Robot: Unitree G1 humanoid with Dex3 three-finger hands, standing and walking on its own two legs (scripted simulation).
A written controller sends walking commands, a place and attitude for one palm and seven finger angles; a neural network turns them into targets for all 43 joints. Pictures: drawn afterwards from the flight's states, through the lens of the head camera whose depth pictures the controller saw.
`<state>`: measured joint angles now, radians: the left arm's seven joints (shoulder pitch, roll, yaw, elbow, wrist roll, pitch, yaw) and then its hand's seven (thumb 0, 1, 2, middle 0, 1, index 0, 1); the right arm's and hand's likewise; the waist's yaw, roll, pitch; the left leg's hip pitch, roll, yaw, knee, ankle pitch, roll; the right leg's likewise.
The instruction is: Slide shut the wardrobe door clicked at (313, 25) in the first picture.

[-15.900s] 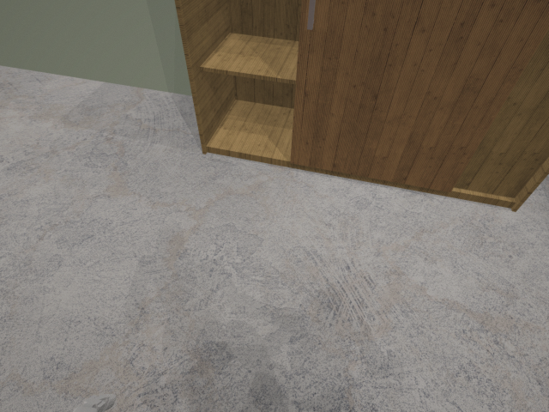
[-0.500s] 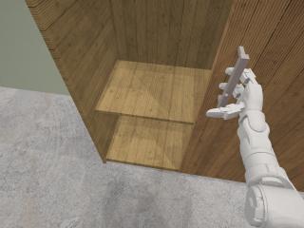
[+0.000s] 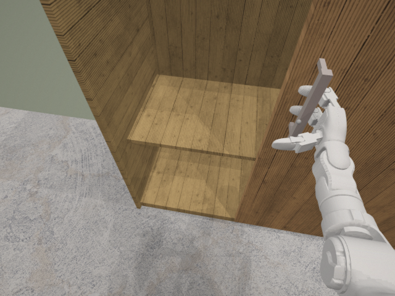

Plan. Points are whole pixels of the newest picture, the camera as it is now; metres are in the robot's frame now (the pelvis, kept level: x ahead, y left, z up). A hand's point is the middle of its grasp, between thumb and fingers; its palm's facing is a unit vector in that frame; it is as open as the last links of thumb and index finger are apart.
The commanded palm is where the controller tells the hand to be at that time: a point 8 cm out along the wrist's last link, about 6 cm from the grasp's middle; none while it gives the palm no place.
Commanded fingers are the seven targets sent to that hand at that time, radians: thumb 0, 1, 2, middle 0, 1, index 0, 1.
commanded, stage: grip the handle and tug to test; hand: right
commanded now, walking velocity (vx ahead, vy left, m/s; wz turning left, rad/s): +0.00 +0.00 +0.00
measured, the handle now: (305, 105) +0.51 -0.15 +0.11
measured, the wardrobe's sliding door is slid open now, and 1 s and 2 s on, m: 0.50 0.50 0.50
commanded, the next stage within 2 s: tug the door sideways, standing still in 1.48 s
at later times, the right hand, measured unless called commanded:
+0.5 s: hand (294, 119) +0.46 -0.12 +0.12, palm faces +0.04 +1.00 +0.00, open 9.5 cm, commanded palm +0.43 -0.17 +0.12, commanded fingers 0.00 -0.57 -0.76 0.41 1.35 0.41 1.35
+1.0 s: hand (295, 119) +0.47 -0.13 +0.12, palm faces +0.06 +1.00 -0.01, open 5.2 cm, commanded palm +0.44 -0.17 +0.12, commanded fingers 0.00 -0.90 -0.90 0.45 1.40 0.45 1.40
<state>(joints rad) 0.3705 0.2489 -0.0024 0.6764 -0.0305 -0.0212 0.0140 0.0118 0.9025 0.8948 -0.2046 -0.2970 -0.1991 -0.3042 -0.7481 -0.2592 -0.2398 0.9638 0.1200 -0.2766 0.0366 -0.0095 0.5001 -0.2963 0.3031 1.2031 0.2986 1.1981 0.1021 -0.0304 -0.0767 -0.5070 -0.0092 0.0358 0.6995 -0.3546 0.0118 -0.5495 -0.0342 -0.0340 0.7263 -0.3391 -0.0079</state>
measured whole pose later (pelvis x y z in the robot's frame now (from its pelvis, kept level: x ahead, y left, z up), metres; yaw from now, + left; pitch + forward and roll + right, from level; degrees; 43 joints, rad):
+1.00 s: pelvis +0.01 +0.00 +0.00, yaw +0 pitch +10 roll +1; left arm 0.36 0.25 0.00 0.67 -0.03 -0.01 0.00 0.01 0.90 0.89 -0.20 -0.30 -0.20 -0.30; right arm -0.75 -0.24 -0.21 0.94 0.12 -0.26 0.01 0.01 -0.77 -0.83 0.43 1.40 0.42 1.40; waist 0.09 -0.04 -0.08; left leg -0.51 -0.01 0.04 0.71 -0.37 0.01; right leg -0.56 -0.03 -0.02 0.73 -0.35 0.00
